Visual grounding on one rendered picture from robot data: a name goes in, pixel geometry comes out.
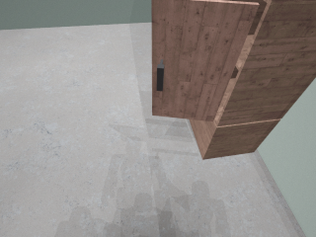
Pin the handle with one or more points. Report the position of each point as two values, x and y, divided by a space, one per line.
160 76

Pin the cupboard door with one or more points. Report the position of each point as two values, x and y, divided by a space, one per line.
200 42

